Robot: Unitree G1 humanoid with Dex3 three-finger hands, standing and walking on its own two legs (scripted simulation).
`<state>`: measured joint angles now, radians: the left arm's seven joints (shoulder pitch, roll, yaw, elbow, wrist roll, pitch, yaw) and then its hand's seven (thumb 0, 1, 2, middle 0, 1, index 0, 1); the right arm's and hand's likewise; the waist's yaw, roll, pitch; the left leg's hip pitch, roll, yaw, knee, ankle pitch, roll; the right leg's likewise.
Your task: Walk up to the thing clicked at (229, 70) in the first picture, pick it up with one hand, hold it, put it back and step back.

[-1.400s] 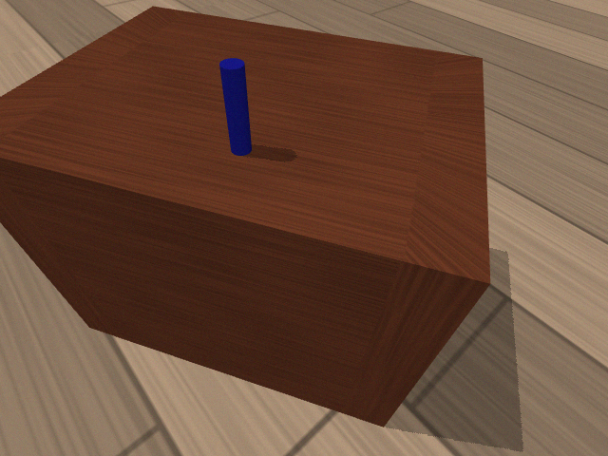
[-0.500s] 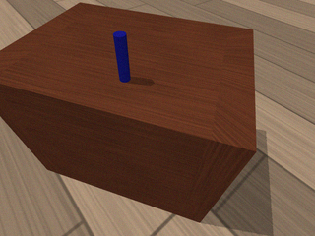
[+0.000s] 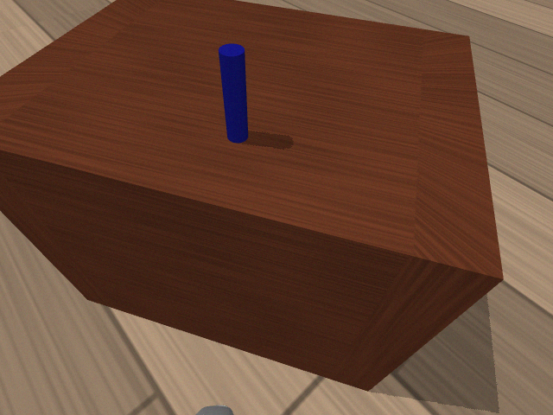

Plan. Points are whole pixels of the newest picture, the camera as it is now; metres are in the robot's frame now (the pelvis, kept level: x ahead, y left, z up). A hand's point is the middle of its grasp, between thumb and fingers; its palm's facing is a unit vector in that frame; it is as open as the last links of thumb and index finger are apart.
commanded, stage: walk up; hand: left
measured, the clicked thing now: (235, 98) +0.59 +0.11 +0.12
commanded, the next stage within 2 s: none
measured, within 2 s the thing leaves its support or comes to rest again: neither
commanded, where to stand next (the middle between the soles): +0.08 -0.01 m, yaw -10 degrees
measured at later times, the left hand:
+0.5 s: hand (123, 376) +0.19 +0.26 -0.15, palm faces -0.18 -0.90 -0.40, open 7.4 cm
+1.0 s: hand (151, 374) +0.20 +0.22 -0.16, palm faces -0.22 -0.90 -0.37, open 7.4 cm
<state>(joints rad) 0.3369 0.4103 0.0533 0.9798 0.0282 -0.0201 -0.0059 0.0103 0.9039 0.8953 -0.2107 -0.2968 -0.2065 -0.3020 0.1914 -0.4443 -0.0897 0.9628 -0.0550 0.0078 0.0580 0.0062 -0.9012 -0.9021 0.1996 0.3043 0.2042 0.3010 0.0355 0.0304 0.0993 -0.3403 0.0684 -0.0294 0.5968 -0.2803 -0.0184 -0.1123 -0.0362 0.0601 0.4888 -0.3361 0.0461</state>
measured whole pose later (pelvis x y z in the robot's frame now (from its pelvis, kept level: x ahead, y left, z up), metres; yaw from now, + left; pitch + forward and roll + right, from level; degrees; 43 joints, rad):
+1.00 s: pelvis +0.04 -0.02 -0.01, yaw -12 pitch -3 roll -1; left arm 0.14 0.38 0.03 0.93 0.01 -0.01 -0.01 0.01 0.91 0.90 -0.21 -0.30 -0.20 -0.30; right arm 0.18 -0.39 -0.02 0.92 -0.01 0.00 -0.02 0.01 -0.90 -0.90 0.20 0.30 0.21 0.30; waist -0.01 0.01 0.13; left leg -0.31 0.08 -0.01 0.75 -0.46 -0.01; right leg -0.26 0.02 0.02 0.65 -0.34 0.00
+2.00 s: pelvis +0.05 -0.01 +0.02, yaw -10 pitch -2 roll +0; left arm 0.08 0.34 0.02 1.17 0.01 -0.01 -0.01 0.01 0.91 0.90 -0.21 -0.30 -0.20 -0.30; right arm 0.08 -0.34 -0.01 1.15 -0.01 0.00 0.01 0.01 -0.90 -0.90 0.20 0.30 0.21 0.30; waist 0.01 0.00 0.06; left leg -0.12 0.03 -0.02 0.35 -0.18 -0.03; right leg -0.11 -0.03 0.01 0.33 -0.17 0.03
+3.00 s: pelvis +0.05 -0.02 +0.02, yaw -11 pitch -2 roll +0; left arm 0.11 0.35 0.00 1.11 0.00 -0.01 -0.01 0.01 0.91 0.90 -0.21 -0.30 -0.20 -0.30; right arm 0.11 -0.35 0.00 1.13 -0.01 -0.01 0.01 0.01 -0.90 -0.90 0.20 0.30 0.21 0.30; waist 0.00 0.00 0.06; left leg -0.11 0.04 -0.02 0.33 -0.19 -0.04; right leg -0.11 -0.02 0.01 0.34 -0.19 0.02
